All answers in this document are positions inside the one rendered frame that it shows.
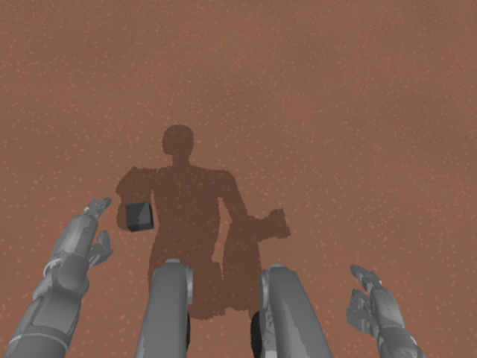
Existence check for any right robot arm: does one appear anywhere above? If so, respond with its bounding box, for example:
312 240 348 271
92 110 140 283
377 327 426 358

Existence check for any left robot hand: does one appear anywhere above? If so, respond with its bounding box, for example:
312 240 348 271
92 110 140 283
50 198 114 267

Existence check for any right robot hand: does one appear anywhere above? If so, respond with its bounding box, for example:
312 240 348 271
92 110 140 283
346 264 405 339

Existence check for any cube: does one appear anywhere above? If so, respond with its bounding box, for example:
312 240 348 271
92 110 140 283
126 201 154 232

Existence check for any left robot arm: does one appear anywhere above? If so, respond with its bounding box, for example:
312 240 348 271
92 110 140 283
2 254 89 358

